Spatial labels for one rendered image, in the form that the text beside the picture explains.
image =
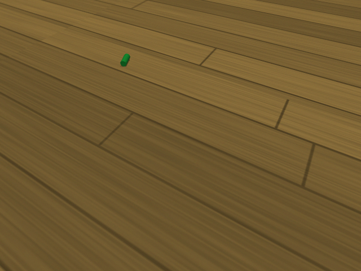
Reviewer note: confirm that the can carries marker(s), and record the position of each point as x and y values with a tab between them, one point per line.
125	60

